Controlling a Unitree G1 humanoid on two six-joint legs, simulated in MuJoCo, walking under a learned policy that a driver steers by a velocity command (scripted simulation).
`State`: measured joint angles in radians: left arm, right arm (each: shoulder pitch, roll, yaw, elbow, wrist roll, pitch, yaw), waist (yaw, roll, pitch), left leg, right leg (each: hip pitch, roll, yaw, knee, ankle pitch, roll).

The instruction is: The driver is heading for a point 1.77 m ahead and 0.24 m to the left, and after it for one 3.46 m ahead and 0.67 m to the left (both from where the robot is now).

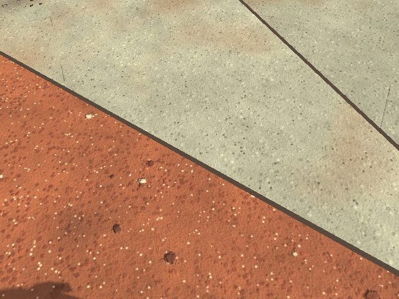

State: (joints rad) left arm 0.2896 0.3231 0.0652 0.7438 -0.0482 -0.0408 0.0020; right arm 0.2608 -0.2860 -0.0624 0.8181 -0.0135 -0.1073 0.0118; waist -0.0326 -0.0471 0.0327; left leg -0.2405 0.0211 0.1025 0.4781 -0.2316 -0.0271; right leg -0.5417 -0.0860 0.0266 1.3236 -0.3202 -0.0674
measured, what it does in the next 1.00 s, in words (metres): walks ahead, turning left: right foot, then left foot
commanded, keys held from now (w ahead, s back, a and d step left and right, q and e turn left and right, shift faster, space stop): w+e+shift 0.04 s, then w+shift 0.26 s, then w+q+shift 0.70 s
